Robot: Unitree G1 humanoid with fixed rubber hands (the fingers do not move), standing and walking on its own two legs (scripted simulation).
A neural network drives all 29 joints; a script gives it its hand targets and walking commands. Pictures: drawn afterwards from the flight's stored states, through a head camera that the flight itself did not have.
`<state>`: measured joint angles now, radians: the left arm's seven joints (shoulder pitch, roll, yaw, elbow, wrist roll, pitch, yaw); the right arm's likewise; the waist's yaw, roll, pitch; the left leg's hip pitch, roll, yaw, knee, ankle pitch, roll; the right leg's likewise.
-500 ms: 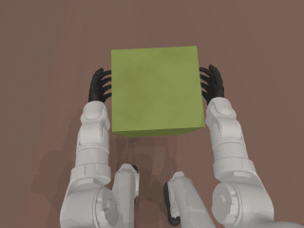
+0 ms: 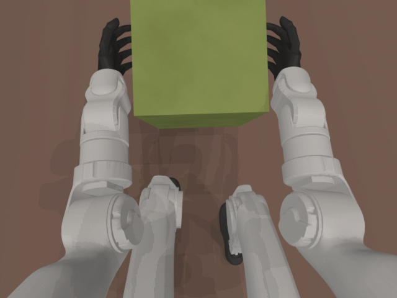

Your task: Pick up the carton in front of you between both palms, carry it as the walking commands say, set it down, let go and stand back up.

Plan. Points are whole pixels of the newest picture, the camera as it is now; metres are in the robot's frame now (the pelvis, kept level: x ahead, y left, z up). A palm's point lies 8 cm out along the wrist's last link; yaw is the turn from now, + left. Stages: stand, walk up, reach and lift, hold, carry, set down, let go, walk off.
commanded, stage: set down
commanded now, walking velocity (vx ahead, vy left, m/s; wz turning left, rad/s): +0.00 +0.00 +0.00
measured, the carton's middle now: (198, 74) +0.52 +0.05 -0.19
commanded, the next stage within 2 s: none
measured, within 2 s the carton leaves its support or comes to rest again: rests again in 0.90 s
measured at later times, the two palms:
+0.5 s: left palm (126, 74) +0.53 +0.22 -0.26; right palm (253, 72) +0.56 -0.08 -0.26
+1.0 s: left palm (128, 78) +0.53 +0.22 -0.30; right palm (249, 76) +0.56 -0.08 -0.30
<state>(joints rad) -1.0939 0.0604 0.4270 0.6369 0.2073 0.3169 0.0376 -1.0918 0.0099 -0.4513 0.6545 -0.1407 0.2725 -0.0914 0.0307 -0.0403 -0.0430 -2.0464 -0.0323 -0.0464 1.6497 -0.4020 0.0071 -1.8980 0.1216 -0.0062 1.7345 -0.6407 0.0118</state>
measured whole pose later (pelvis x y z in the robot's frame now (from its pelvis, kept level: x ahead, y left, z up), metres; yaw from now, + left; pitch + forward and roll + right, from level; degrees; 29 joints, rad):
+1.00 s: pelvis -0.02 -0.01 -0.13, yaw -2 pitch +36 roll -1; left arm -1.53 0.34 0.39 0.93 0.07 0.28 -0.03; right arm -1.60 -0.21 -0.21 0.99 0.03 0.25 -0.16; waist 0.09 -0.04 0.46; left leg -2.26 0.03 -0.02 2.11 -0.47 0.01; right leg -2.13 0.19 -0.02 2.23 -0.72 0.01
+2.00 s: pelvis -0.02 +0.00 -0.14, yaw -2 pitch +34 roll +0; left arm -1.66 0.51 0.26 1.25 -0.14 0.08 0.02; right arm -1.66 -0.39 -0.03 1.10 0.20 0.16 -0.12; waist 0.07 -0.03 0.52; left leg -2.27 0.05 0.02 2.15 -0.47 0.04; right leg -2.15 0.14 -0.02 2.27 -0.73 0.01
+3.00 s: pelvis +0.01 +0.01 +0.10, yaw -1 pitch +46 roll -3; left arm -1.34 0.37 0.35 0.93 0.01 0.24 -0.02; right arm -1.36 -0.30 -0.27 0.91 0.02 0.25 -0.06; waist 0.07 -0.03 0.03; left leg -1.76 -0.01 -0.01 1.23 -0.28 0.02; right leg -1.66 0.09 0.02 1.31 -0.47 0.01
